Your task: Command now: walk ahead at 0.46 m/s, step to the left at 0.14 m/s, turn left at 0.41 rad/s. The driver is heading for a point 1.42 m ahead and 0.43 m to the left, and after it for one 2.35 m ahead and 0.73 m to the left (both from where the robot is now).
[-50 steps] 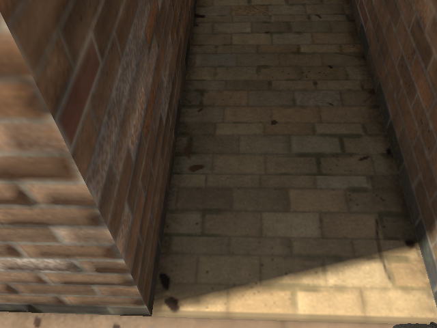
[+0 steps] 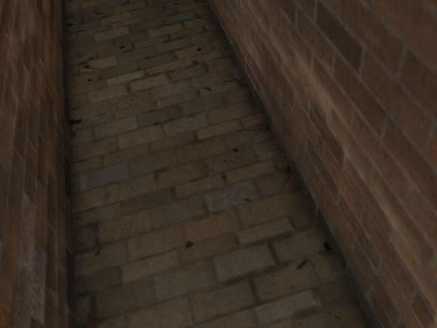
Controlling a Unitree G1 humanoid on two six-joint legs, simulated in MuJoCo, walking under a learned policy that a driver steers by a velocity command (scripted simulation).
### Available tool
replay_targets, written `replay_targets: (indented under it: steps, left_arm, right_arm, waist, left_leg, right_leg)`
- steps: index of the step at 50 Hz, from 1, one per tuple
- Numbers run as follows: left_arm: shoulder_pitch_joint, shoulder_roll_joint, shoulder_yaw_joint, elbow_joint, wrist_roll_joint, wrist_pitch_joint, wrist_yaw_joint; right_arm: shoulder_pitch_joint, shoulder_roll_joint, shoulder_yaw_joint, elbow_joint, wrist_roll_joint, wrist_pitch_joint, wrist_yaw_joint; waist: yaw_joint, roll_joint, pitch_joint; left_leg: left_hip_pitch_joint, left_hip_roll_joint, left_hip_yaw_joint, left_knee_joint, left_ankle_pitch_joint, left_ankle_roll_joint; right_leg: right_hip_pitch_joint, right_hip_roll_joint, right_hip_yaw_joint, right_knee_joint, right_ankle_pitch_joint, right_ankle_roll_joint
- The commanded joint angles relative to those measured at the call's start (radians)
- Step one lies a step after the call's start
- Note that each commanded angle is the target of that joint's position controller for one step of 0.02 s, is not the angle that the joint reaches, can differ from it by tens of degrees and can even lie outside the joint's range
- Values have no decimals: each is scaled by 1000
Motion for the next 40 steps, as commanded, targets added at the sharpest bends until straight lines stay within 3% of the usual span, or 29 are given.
replay_targets:
  steps: [1, 2, 4, 5, 6, 7, 8, 9, 10, 11, 12, 14, 15, 16, 18, 21, 24, 26, 27, 28, 29, 30, 31, 32, 33, 34, 36, 38, 40]
  left_arm:
    - [-27, 217, 65, -48, -12, 11, 16]
    - [-14, 231, 72, -56, -12, 25, 23]
    - [-22, 249, 74, -51, -22, 47, 29]
    - [-15, 229, 63, -66, -2, 33, 29]
    - [68, 65, 21, -125, 33, 2, -4]
    - [-1, 79, 13, -142, -5, -48, -15]
    - [-89, 114, 22, -164, -25, -82, -27]
    - [-121, 126, 23, -167, -14, -99, -22]
    - [-161, 143, 34, -167, 14, -98, -8]
    - [-173, 157, 38, -164, 37, -81, -1]
    - [-167, 156, 43, -164, 32, -66, 3]
    - [-185, 128, 41, -175, 25, -36, 1]
    - [-219, 124, 39, -188, 33, -28, -2]
    - [-255, 125, 38, -199, 35, -33, -22]
    - [-299, 114, 40, -202, 19, -31, -43]
    - [-426, 92, 26, -233, 16, -47, -57]
    - [-476, 110, 44, -242, -8, -60, -69]
    - [-441, 138, 63, -237, -12, -61, -69]
    - [-411, 136, 75, -244, -21, -74, -59]
    - [-356, 153, 89, -237, -29, -72, -54]
    - [-226, 174, 97, -225, -20, -67, -43]
    - [-62, 242, 120, -189, 7, -59, -45]
    - [21, 238, 128, -140, -11, -44, -64]
    - [17, 166, 105, -130, -16, -33, -70]
    - [-21, 128, 92, -136, -9, -23, -68]
    - [-64, 132, 90, -123, 6, -16, -65]
    - [-93, 115, 79, -100, 29, -25, -68]
    - [-89, 109, 79, -68, 18, -32, -78]
    - [-84, 132, 89, -44, 6, -33, -82]
  right_arm:
    - [-74, -66, -20, -98, -5, -23, 15]
    - [-34, -81, -29, -89, -6, -26, 9]
    - [175, -142, -69, -33, -1, -36, -9]
    - [328, -203, -97, 4, 6, -25, -29]
    - [322, -313, -117, 5, 41, -27, -40]
    - [374, -275, -108, 1, 51, -37, -48]
    - [354, -223, -101, -14, 42, -47, -61]
    - [317, -180, -93, -22, 39, -53, -67]
    - [253, -153, -85, -38, 30, -52, -66]
    - [234, -131, -72, -67, 8, -59, -73]
    - [215, -131, -71, -69, 2, -62, -77]
    - [236, -130, -70, -52, 19, -73, -82]
    - [251, -146, -73, -46, 15, -69, -84]
    - [269, -168, -75, -28, 26, -74, -103]
    - [274, -172, -70, -14, 13, -77, -114]
    - [288, -181, -69, 11, 40, -66, -119]
    - [338, -164, -69, 43, 52, -61, -118]
    - [303, -173, -78, 35, 41, -52, -113]
    - [315, -139, -73, 30, 34, -33, -114]
    - [307, -122, -70, 29, 39, -30, -108]
    - [301, -93, -62, 12, 32, -24, -101]
    - [379, -46, -43, -10, 37, -28, -111]
    - [467, -33, -32, -6, 35, -34, -124]
    - [483, -94, -47, 27, 34, -32, -131]
    - [370, -135, -56, 3, 23, -30, -134]
    - [277, -145, -61, -26, 14, -34, -135]
    - [213, -106, -57, -38, 4, -27, -139]
    - [242, -45, -41, -39, 13, -23, -144]
    - [167, -15, -23, -72, 6, -36, -143]
  waist:
    - [-20, -237, 115]
    - [-25, -262, 58]
    - [-127, -273, -74]
    - [-199, -218, -171]
    - [-83, 56, -288]
    - [-152, 72, -397]
    - [-175, 31, -313]
    - [-152, -69, -227]
    - [-115, -127, -167]
    - [-85, -156, -146]
    - [-62, -136, -107]
    - [-35, -87, -32]
    - [-42, -78, -4]
    - [-47, -61, 16]
    - [-58, -45, 41]
    - [-98, -44, 45]
    - [-119, 2, 36]
    - [-91, 60, 30]
    - [-88, 73, 7]
    - [-44, 86, -33]
    - [9, 87, -147]
    - [33, -85, -325]
    - [24, -376, -406]
    - [20, -329, -319]
    - [49, -245, -211]
    - [44, -198, -109]
    - [19, -200, -33]
    - [-18, -192, -16]
    - [-12, -234, 15]
  left_leg:
    - [49, -7, 83, -78, -148, 34]
    - [140, -54, 132, -81, -234, 49]
    - [401, -150, 172, -176, -296, 116]
    - [698, -99, 34, -204, -244, 180]
    - [1027, 192, -480, -147, -253, 398]
    - [1082, 250, -708, -266, -398, 492]
    - [1028, 239, -649, -308, -378, 441]
    - [887, 198, -547, -323, -301, 389]
    - [747, 169, -496, -342, -207, 361]
    - [664, 169, -492, -374, -164, 364]
    - [595, 169, -491, -397, -134, 372]
    - [498, 167, -456, -412, -101, 371]
    - [455, 147, -435, -423, -97, 364]
    - [446, 137, -420, -443, -135, 337]
    - [446, 121, -405, -443, -104, 294]
    - [351, 52, -308, -418, -107, 224]
    - [431, 73, -372, -383, -149, 202]
    - [512, 106, -396, -326, -52, 186]
    - [574, 79, -410, -291, -38, 173]
    - [609, 49, -371, -208, 96, 143]
    - [542, 26, -347, -55, 74, 107]
    - [261, -55, -235, 241, -138, 40]
    - [90, -87, -145, 515, -758, 0]
    - [43, -21, -151, 638, -742, -18]
    - [24, -1, -110, 701, -687, -36]
    - [-5, 3, -78, 689, -636, -41]
    - [47, 39, -55, 614, -600, -41]
    - [95, 60, -48, 491, -568, -36]
    - [56, 88, -2, 333, -503, -40]
  right_leg:
    - [-77, -239, -38, 51, 790, -84]
    - [-67, -233, -50, 128, 992, -80]
    - [-104, -217, -48, 478, 1215, -65]
    - [-315, -171, -39, 772, 937, -18]
    - [-744, 34, 26, 1140, -115, 46]
    - [-901, 78, 201, 1355, -224, 36]
    - [-981, 33, 230, 1319, -157, 15]
    - [-934, -4, 221, 1204, -75, 17]
    - [-858, -21, 220, 1096, -37, 31]
    - [-798, -34, 229, 1043, -18, 40]
    - [-762, -39, 232, 990, -18, 48]
    - [-756, -47, 227, 847, -50, 68]
    - [-749, -35, 208, 793, -21, 79]
    - [-769, -23, 212, 727, 67, 80]
    - [-779, -6, 228, 611, 223, 90]
    - [-610, 56, 177, 409, 419, 78]
    - [-545, 95, 198, 302, 419, 66]
    - [-511, 95, 194, 272, 329, 41]
    - [-465, 82, 218, 188, 271, 26]
    - [-368, 79, 183, 126, 270, -19]
    - [-137, -15, 228, 187, 363, -76]
    - [245, -209, 508, 271, 379, -214]
    - [326, -382, 839, 206, 263, -330]
    - [217, -342, 852, 185, 186, -297]
    - [106, -282, 675, 174, 227, -261]
    - [-6, -240, 558, 144, 323, -241]
    - [-152, -195, 443, 94, 446, -232]
    - [-213, -182, 422, 54, 427, -245]
    - [-231, -178, 372, 7, 390, -268]
Velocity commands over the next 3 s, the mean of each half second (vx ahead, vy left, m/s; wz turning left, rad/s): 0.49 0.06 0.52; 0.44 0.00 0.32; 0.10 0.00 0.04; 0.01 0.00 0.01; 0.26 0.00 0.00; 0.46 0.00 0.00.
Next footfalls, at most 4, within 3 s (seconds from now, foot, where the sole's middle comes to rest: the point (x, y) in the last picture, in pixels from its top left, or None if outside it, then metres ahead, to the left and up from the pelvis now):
0.10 left None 0.23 0.13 -0.77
0.58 right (264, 301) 0.58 0.01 -0.77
1.02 left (170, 276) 0.66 0.32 -0.77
1.30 right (236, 239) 0.80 0.10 -0.77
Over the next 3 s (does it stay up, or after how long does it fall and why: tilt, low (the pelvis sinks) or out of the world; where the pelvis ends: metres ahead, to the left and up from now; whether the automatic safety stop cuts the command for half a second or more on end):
stays up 1.04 0.36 0.01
